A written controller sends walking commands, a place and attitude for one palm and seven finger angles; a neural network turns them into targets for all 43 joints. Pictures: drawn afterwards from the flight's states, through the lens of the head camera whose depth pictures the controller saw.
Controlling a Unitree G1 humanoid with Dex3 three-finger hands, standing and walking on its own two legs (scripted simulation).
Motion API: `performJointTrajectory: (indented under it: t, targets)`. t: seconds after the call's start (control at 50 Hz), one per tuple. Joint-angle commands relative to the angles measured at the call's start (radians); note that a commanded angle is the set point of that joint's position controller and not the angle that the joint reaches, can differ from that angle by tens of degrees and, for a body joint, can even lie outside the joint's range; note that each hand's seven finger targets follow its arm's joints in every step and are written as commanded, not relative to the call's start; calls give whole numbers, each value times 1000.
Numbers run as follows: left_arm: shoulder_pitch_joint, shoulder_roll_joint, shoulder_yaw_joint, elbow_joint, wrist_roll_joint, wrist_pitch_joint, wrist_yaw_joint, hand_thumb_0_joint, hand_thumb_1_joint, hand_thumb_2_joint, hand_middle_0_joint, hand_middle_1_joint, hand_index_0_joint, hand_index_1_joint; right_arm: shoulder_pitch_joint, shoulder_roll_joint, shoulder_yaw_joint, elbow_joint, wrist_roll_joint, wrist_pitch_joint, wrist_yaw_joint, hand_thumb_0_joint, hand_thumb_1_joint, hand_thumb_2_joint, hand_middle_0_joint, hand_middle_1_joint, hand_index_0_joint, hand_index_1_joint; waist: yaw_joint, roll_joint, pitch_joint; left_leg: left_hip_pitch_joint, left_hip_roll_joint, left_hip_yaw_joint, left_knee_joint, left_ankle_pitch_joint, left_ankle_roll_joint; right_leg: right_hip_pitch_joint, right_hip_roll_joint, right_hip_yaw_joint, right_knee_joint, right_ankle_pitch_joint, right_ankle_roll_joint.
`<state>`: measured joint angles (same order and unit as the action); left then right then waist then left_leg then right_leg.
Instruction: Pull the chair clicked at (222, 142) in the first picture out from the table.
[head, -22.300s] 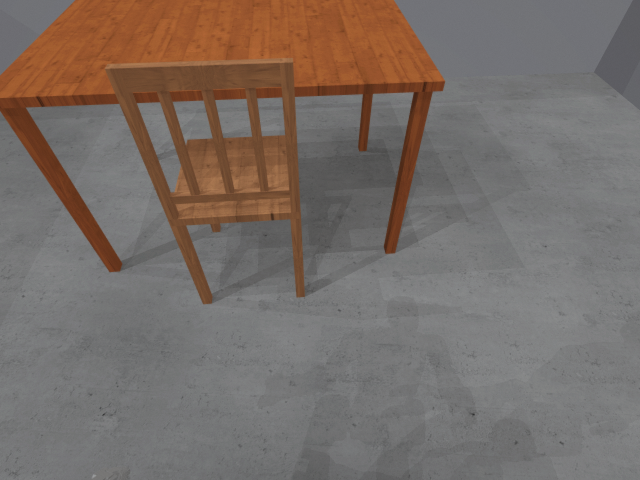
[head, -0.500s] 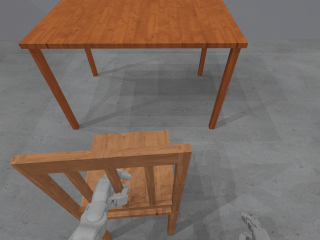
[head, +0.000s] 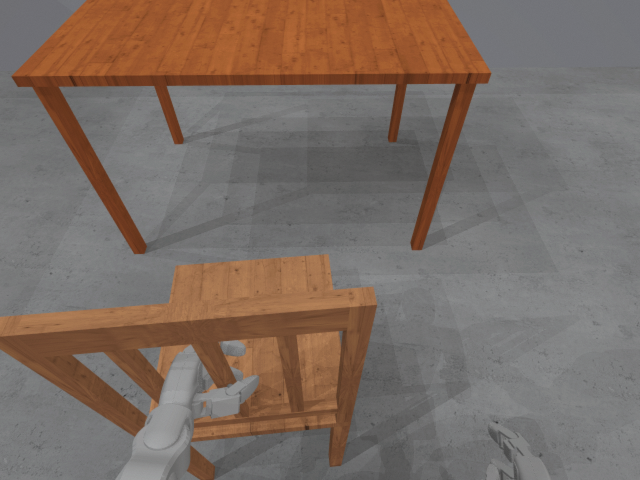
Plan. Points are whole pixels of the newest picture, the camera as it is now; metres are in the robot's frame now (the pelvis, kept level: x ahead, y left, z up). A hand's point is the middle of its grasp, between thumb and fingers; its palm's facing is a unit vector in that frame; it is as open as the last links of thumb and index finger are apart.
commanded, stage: open the thumb and straighten the fingers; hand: left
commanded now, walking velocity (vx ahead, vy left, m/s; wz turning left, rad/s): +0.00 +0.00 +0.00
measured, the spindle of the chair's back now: (225, 381) +0.27 +0.14 -0.07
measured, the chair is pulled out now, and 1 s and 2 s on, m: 0.59 0.59 0.59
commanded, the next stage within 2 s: draw the fingers out of the gap in 0.52 s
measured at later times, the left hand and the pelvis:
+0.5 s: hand (219, 391) +0.25 +0.14 -0.05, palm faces -0.01 -0.99 -0.14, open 16.9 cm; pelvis +0.02 +0.01 -0.03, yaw +2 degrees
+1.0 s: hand (213, 442) +0.19 +0.14 -0.05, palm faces +0.00 -0.99 -0.14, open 17.4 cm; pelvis +0.02 +0.01 -0.04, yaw +2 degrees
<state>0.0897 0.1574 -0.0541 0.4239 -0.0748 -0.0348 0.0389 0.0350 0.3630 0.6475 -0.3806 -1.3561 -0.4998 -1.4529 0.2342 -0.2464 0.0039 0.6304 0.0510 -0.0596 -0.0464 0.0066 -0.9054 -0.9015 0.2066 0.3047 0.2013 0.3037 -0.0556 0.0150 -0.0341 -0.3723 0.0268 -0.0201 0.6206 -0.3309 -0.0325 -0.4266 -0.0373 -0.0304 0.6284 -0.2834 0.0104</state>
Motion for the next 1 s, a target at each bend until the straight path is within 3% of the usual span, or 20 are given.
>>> performJointTrajectory:
  t: [0.0, 0.06, 0.08, 0.1, 0.14, 0.2, 0.24, 0.28, 0.36, 0.44, 0.5, 0.52, 0.58, 0.6, 0.64, 0.68, 0.72, 0.8, 0.92, 0.98]
  targets:
    - [-152, 139, 89, -275, -4, -3, -3, 0, -550, 200, -450, -1305, -450, -1305, -81, -123, -43, -173, -4, -85, -11, 0, -900, -900, 200, 300, 200, 300, 20, 0, -222, -49, -11, 39, -23, 106, 51, 93, -18, -11, -30, 122, -15]
    - [-120, 77, 48, -302, -5, 37, -6, 0, -550, 200, -375, -1087, -375, -1087, -74, -120, -39, -188, -7, -100, -20, 0, -900, -900, 200, 300, 200, 300, 13, -29, -230, -68, -13, 37, 6, 129, 51, 68, -14, -26, 5, 147, -11]
    - [-108, 90, 60, -305, -10, 49, -9, 0, -550, 200, -350, -1015, -350, -1015, -68, -126, -43, -186, -7, -106, -23, 0, -900, -900, 200, 300, 200, 300, 10, -58, -231, -74, -9, 31, 15, 142, 51, 67, -11, -28, 11, 161, -13]
    - [-91, 66, 38, -318, -10, 58, -15, 0, -550, 200, -325, -942, -325, -942, -65, -125, -43, -191, -7, -111, -24, 0, -900, -900, 200, 300, 200, 300, 10, -44, -238, -70, -11, 36, 28, 149, 51, 54, -12, -31, 22, 168, -9]
    - [-101, 78, 47, -340, -9, 76, -20, 0, -550, 200, -275, -798, -275, -798, -56, -131, -43, -195, -10, -119, -27, 0, -900, -900, 200, 300, 200, 300, 4, -71, -247, -86, -12, 28, 47, 154, 51, 41, -11, -37, 40, 174, -7]
    - [-37, 84, 48, -404, -6, 91, -23, 0, -550, 200, -200, -580, -200, -580, -53, -127, -42, -210, -12, -132, -31, 0, -900, -900, 200, 300, 200, 300, 14, -47, -272, -87, -14, 29, 70, 180, 51, 41, -15, -39, 63, 198, -10]
    - [-39, 79, 35, -425, 0, 104, -22, 0, -550, 200, -150, -435, -150, -435, -49, -127, -38, -213, -14, -134, -32, 0, -900, -900, 200, 300, 200, 300, 6, -37, -261, -98, -17, 26, 87, 181, 51, 17, -14, -41, 74, 197, -8]
    - [-34, 150, 101, -435, 1, 116, -15, 0, -550, 200, -100, -290, -100, -290, -42, -134, -40, -212, -16, -133, -38, 0, -900, -900, 200, 300, 200, 300, 12, -34, -244, -112, -15, 20, 96, 177, 50, 7, -13, -40, 80, 188, -12]
    - [18, 98, 47, -511, 7, 130, -24, 0, -550, 200, 0, 0, 0, 0, -36, -126, -35, -235, -16, -137, -40, 0, -900, -900, 200, 300, 200, 300, 7, -26, -273, -102, -16, 19, 120, 216, 50, -2, -15, -50, 107, 219, -10]
    - [32, 102, 40, -536, 11, 151, -17, 0, -550, 200, 0, 0, 0, 0, -29, -128, -32, -240, -19, -137, -44, 0, -900, -900, 200, 300, 200, 300, 1, -46, -268, -116, -17, 10, 137, 214, 51, -18, -14, -56, 117, 219, -9]
    - [65, 105, 40, -567, 15, 162, -13, 0, -550, 200, 0, 0, 0, 0, -31, -125, -31, -247, -20, -137, -47, 0, -900, -900, 200, 300, 200, 300, 9, -21, -278, -112, -19, 9, 144, 229, 50, -14, -16, -56, 125, 226, -13]
    - [68, 80, 11, -582, 15, 165, -12, 0, -550, 200, 0, 0, 0, 0, -31, -122, -30, -252, -20, -136, -47, 0, -900, -900, 200, 300, 200, 300, 2, -19, -280, -108, -19, 7, 146, 229, 50, -20, -17, -58, 128, 226, -11]
    - [68, 103, 25, -579, 18, 177, -8, 0, -550, 200, 0, 0, 0, 0, -33, -128, -29, -250, -20, -131, -52, 0, -900, -900, 200, 300, 200, 300, -2, -35, -250, -130, -18, 3, 150, 201, 52, -38, -14, -59, 123, 196, -11]
    - [145, 134, 77, -553, 15, 183, -8, 0, -550, 200, 0, 0, 0, 0, -32, -122, -33, -252, -21, -129, -52, 0, -900, -900, 200, 300, 200, 300, 19, -41, -258, -143, -22, 6, 151, 197, 50, -21, -15, -57, 128, 198, -12]
    - [209, 94, 30, -610, 17, 185, -15, 0, -550, 200, 0, 0, 0, 0, -45, -114, -28, -277, -18, -125, -47, 0, -900, -900, 200, 300, 200, 300, 24, -7, -256, -147, -23, 8, 146, 196, 47, -24, -17, -61, 133, 186, -15]
    - [257, 120, 53, -638, 21, 188, -10, 0, -550, 200, 0, 0, 0, 0, -51, -111, -33, -282, -19, -123, -50, 0, -900, -900, 200, 300, 200, 300, 33, 0, -255, -155, -21, 6, 151, 200, 48, -22, -16, -59, 135, 181, -19]
    - [287, 99, 27, -672, 25, 189, -4, 0, -550, 200, 0, 0, 0, 0, -46, -106, -32, -292, -17, -121, -50, 0, -900, -900, 200, 300, 200, 300, 20, -36, -246, -158, -20, 4, 156, 187, 49, -38, -13, -62, 138, 170, -14]
    - [366, 99, 21, -749, 34, 185, 9, 0, -550, 200, 0, 0, 0, 0, -46, -99, -35, -307, -19, -123, -54, 0, -900, -900, 200, 300, 200, 300, 25, -10, -243, -167, -23, 1, 167, 184, 48, -53, -12, -64, 149, 155, -17]
    - [417, 75, -32, -822, 47, 176, 16, 0, -550, 200, 0, 0, 0, 0, -42, -95, -33, -316, -22, -131, -63, 0, -900, -900, 200, 300, 200, 300, 7, -19, -232, -182, -28, -10, 189, 145, 53, -94, -10, -66, 159, 108, -14]
    - [490, 96, -5, -830, 51, 176, 15, 0, -550, 200, 0, 0, 0, 0, -50, -87, -39, -317, -19, -130, -67, 0, -900, -900, 200, 300, 200, 300, 22, -10, -236, -196, -30, -8, 199, 150, 52, -88, -9, -62, 164, 113, -18]
